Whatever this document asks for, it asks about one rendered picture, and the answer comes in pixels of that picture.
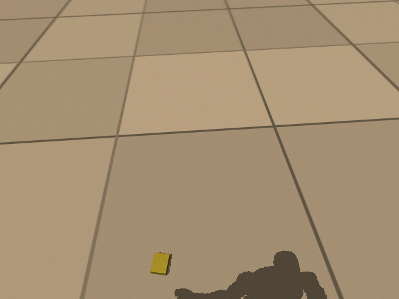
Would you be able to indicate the small box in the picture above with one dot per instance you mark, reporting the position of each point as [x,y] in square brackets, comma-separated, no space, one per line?
[160,263]

